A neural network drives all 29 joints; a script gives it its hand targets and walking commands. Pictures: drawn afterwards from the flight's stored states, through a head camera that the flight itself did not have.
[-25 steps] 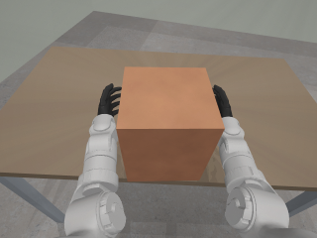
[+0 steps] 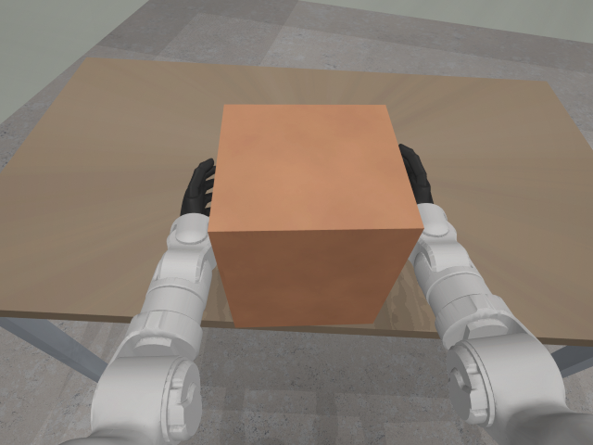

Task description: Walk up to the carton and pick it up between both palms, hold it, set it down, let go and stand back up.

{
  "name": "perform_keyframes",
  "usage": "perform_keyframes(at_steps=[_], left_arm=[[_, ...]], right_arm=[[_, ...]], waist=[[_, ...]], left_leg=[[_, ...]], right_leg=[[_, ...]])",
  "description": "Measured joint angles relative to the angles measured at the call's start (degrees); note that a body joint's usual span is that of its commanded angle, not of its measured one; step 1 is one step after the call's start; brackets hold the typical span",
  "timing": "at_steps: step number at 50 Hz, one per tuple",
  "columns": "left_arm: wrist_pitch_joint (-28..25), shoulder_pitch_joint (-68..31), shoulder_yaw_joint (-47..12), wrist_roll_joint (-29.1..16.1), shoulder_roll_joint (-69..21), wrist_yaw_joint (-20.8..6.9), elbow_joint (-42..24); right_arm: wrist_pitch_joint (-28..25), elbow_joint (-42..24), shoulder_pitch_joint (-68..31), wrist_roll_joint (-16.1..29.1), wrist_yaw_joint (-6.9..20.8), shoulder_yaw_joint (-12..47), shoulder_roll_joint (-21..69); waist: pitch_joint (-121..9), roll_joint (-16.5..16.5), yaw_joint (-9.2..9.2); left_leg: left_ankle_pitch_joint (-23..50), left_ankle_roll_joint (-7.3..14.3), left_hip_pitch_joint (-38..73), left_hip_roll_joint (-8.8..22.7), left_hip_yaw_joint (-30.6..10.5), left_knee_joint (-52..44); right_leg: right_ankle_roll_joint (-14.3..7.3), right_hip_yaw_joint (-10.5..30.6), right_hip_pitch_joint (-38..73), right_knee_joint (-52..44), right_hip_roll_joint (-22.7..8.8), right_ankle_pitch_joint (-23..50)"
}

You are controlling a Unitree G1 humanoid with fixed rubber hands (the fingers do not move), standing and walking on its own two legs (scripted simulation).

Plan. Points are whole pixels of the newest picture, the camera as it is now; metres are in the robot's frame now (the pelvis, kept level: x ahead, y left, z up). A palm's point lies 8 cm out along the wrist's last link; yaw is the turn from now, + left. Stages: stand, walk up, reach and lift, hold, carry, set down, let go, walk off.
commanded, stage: set down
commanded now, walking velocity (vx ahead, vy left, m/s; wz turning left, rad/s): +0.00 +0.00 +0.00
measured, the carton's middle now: (305, 224) +0.40 +0.03 +0.06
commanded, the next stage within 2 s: none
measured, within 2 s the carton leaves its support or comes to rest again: neither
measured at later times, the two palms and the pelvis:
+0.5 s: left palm (172, 236) +0.35 +0.21 +0.07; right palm (435, 241) +0.37 -0.15 +0.07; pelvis -0.02 -0.01 +0.00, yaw +0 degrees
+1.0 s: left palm (146, 278) +0.30 +0.23 +0.06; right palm (450, 280) +0.32 -0.16 +0.06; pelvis -0.02 -0.01 +0.00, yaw +0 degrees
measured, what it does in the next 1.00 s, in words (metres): stands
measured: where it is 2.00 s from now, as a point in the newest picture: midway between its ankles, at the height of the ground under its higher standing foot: outside the picture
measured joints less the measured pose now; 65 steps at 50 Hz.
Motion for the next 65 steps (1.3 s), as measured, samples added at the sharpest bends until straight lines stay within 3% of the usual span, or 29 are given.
perform_keyframes(at_steps=[10,20,28,37,42,54,65], left_arm=[[-0.6,0.0,-1.6,-4.0,2.3,0.1,0.0],[1.8,3.1,-0.4,-4.0,3.4,-3.2,-1.8],[1.9,7.5,-2.1,-7.2,5.5,-3.3,-5.2],[2.7,7.8,-5.7,-10.1,6.4,-3.3,-6.0],[4.7,12.2,-4.4,-10.1,6.5,-3.2,-12.8],[11.9,28.7,-3.1,-10.2,6.7,-5.2,-34.0],[15.7,35.1,-5.7,-11.4,6.8,-5.2,-45.4]], right_arm=[[0.5,0.0,0.3,4.9,-1.5,5.2,-0.9],[0.9,-0.1,3.9,8.7,-3.1,8.5,-2.2],[2.7,-6.1,11.4,9.3,-2.9,7.2,-2.2],[5.3,-9.1,11.6,9.0,-1.4,4.1,-2.3],[5.4,-13.5,15.3,8.9,-1.3,5.1,-2.3],[7.9,-35.1,32.6,9.0,-1.3,7.5,-2.5],[12.4,-47.2,42.4,9.0,-0.8,5.0,-2.7]], waist=[[-5.0,0.0,0.70],[-5.4,0.0,0.73],[-4.5,0.1,0.63],[-4.5,0.0,0.59],[-4.5,0.0,0.53],[-2.7,0.0,-0.12],[-2.7,0.0,-0.35]], left_leg=[[0.2,-1.0,-2.7,1.0,0.0,0.0],[1.0,-1.1,-2.5,1.2,0.0,0.0],[1.9,-1.1,-2.0,0.8,0.0,0.0],[2.3,-1.1,-1.5,0.6,0.0,0.0],[2.2,-1.1,-1.5,0.6,0.0,0.0],[1.9,-1.0,0.2,0.4,0.0,0.0],[2.2,-0.8,1.0,0.3,0.0,0.0]], right_leg=[[-0.8,0.0,-2.8,0.1,1.0,0.2],[-0.9,0.0,-2.8,0.5,1.2,0.9],[-0.9,0.0,-2.8,1.5,0.8,1.3],[-0.9,0.0,-2.9,2.6,0.7,1.1],[-0.9,0.0,-2.8,2.6,0.7,1.0],[-0.9,0.0,-1.1,2.6,0.5,0.7],[-0.9,0.0,-0.4,3.0,0.3,0.6]])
